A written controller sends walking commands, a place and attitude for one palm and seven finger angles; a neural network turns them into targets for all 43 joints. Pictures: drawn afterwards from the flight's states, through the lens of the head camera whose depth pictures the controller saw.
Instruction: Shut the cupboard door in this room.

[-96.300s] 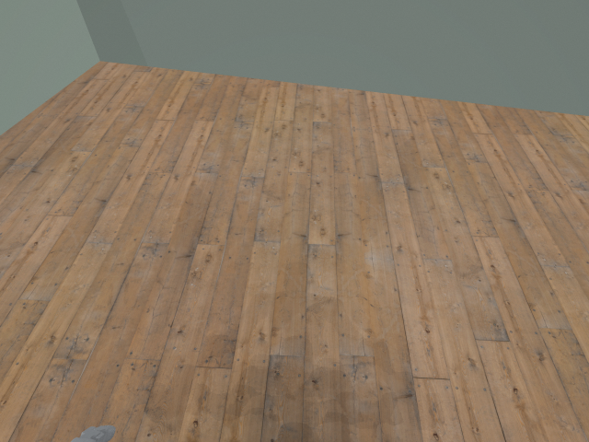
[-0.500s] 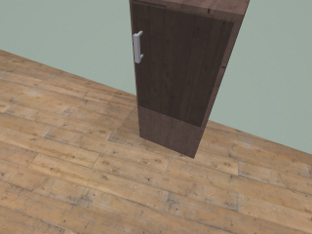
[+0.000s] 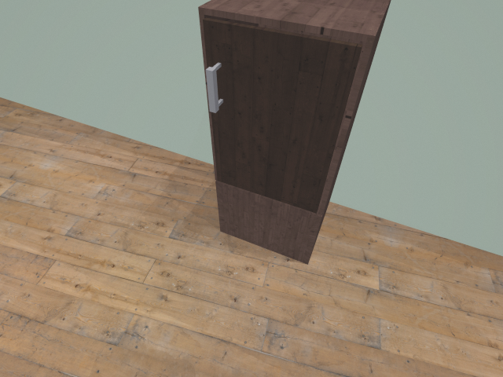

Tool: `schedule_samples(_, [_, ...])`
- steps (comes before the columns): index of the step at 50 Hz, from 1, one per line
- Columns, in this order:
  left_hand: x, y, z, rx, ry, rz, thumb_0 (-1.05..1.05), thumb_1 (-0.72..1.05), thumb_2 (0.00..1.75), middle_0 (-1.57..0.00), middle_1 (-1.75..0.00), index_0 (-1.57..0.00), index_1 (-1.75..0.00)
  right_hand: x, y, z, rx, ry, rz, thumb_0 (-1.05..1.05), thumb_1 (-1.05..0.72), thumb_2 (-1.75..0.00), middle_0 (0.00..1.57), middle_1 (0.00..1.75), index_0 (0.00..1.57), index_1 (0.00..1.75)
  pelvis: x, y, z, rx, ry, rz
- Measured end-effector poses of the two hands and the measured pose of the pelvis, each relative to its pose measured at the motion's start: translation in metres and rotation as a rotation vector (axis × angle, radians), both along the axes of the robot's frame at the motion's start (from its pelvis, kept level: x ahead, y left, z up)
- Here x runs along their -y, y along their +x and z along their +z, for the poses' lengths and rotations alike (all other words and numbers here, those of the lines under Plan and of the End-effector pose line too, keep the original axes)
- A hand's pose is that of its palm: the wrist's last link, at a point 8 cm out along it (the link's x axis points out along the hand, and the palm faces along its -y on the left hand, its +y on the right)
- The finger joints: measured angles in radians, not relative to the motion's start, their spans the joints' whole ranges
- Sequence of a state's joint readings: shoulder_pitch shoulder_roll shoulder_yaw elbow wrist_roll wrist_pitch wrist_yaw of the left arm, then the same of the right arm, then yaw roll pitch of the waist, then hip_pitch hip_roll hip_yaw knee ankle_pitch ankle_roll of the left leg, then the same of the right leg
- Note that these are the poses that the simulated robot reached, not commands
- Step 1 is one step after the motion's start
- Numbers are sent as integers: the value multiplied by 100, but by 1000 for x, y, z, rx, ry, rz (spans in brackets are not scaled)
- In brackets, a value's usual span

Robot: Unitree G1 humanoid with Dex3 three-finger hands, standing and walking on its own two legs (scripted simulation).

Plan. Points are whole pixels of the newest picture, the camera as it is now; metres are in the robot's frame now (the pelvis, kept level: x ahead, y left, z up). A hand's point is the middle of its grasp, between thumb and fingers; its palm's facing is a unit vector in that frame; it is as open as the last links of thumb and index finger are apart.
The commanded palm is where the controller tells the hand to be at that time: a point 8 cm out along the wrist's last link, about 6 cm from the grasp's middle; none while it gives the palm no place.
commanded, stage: look to check the result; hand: left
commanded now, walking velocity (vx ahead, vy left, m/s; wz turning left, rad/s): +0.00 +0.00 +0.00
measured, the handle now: (216, 87) +0.86 +0.14 +0.04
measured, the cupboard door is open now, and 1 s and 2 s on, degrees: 0 0 0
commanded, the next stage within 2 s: stand and wait in 0.62 s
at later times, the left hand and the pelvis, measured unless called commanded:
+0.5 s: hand out of the picture -0.02 +0.14 -0.17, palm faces +0.07 -0.98 -0.16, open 7.4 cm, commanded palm none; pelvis +0.02 -0.01 +0.00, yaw +0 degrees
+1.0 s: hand out of the picture -0.01 +0.14 -0.17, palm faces +0.06 -0.98 -0.17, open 7.4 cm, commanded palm none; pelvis +0.03 -0.01 +0.00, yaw +0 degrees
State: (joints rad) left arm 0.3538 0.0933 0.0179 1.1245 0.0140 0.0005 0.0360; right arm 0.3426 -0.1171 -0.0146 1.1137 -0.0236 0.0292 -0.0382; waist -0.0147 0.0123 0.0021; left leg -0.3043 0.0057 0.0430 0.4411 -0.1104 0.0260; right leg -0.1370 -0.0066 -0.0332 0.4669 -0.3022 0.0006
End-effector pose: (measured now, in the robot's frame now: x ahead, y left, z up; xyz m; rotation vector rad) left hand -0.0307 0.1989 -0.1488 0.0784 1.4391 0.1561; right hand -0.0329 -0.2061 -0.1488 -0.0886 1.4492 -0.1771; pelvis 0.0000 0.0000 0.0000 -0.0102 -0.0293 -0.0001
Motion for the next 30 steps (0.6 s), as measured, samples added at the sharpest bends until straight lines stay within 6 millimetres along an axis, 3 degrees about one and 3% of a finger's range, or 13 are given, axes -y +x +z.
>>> schedule_samples(14, [-2, -11, 4, -76, 23, 9, 0, 91, 90, -20, -30, -20, -30, 10, 16, 2, -10, -5, 13, 0, -91, -90, 19, 30, 20, 30, 7, 11, 1, 10, -1, -1])
schedule_samples(30, [7, 11, 3, -47, 8, 13, 0, 91, 90, -20, -30, -20, -30, 16, 43, 3, 19, -17, 38, 0, -92, -90, 19, 30, 20, 30, 10, 23, 3, 14, 4, 2])
